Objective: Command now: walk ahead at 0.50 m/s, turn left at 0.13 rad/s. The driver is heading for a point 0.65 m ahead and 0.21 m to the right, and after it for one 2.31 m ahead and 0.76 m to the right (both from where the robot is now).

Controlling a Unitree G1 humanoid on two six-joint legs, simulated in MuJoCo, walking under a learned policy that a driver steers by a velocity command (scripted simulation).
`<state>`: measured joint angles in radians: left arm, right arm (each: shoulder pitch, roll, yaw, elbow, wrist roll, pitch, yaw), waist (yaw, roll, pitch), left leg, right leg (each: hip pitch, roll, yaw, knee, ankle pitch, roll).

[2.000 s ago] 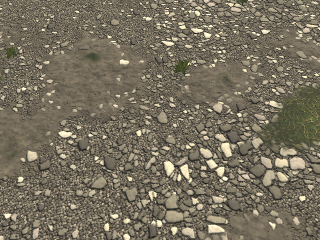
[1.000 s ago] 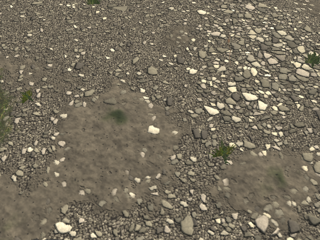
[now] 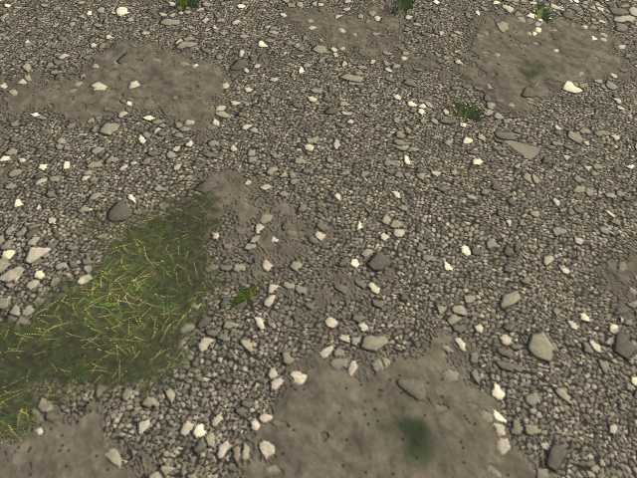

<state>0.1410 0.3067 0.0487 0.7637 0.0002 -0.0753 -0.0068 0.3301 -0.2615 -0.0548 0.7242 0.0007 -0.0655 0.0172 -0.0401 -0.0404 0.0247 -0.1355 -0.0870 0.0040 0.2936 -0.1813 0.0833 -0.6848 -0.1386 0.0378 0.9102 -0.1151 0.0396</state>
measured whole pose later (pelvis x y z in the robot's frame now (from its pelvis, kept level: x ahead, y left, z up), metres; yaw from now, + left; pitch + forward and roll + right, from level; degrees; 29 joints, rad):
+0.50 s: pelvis +0.28 -0.07 +0.00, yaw +0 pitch +1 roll -1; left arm 0.32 0.26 0.04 0.85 0.00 -0.09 -0.03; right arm 0.20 -0.30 -0.06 0.74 0.01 -0.05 -0.01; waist 0.04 0.04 0.01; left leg -0.64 0.11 -0.04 0.97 -0.19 0.00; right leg -0.17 0.06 -0.05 0.30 -0.16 -0.07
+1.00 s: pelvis +0.56 -0.01 +0.00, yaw -10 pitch +1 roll +2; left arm 0.23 0.31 0.08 0.80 -0.03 -0.02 0.00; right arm 0.28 -0.25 -0.07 0.83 -0.01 -0.10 0.01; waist -0.03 -0.05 0.02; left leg -0.15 -0.01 0.14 0.32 -0.18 0.03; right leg -0.64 -0.10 0.05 1.08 -0.23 0.00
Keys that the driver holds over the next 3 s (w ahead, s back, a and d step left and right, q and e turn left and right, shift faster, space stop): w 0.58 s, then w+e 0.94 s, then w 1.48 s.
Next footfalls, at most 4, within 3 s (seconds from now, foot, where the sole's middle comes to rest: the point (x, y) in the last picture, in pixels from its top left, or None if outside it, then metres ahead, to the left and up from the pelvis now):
0.24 right None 0.32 -0.16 -0.78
0.76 left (272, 420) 0.61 0.09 -0.78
1.28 right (403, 330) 0.83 -0.23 -0.78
1.78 left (369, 221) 1.18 -0.18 -0.78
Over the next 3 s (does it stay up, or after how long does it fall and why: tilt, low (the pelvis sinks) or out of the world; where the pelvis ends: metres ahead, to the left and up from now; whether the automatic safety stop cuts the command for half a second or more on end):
stays up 1.56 -0.53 -0.01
